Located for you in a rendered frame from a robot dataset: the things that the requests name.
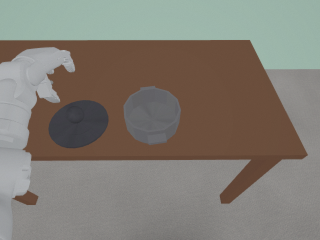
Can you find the left robot upper arm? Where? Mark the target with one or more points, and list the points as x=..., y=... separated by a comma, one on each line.
x=15, y=171

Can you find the robot left hand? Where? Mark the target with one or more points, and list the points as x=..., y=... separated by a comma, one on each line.
x=50, y=58

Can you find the left robot forearm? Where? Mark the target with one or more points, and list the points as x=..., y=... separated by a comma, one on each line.
x=19, y=80

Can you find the pot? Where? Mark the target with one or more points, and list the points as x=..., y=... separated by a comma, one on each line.
x=152, y=115

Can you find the table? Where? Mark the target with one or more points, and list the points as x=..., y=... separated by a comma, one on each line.
x=229, y=107

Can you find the knob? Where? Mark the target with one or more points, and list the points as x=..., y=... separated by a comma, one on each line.
x=74, y=114

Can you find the lid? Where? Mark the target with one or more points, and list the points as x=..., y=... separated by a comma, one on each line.
x=77, y=135

